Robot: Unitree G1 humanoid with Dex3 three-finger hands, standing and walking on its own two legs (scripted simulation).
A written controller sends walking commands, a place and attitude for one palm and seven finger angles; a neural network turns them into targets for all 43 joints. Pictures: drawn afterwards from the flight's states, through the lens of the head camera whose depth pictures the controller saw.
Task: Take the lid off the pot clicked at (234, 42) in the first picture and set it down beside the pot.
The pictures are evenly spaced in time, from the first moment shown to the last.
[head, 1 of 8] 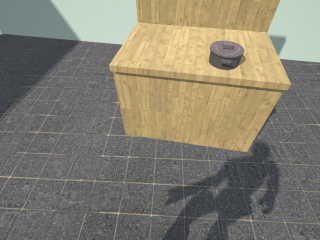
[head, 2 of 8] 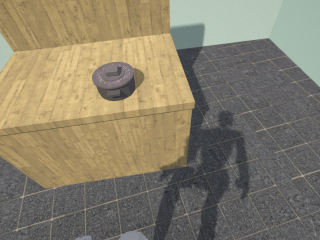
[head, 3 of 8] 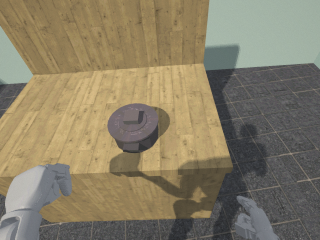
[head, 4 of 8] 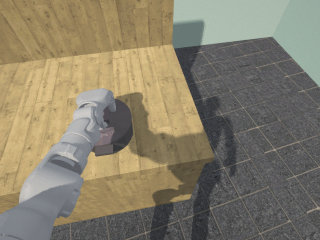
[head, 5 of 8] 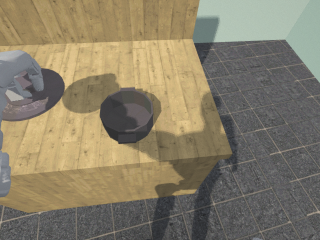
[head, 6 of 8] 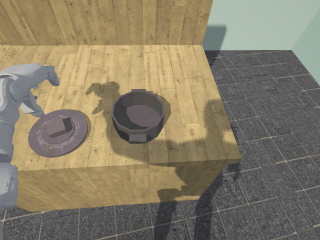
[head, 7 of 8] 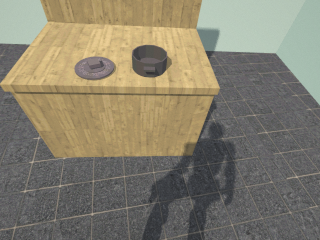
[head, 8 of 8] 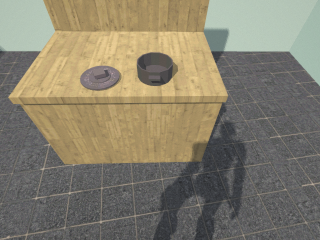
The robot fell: no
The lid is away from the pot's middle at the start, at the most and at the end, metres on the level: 0.00 0.27 0.27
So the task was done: yes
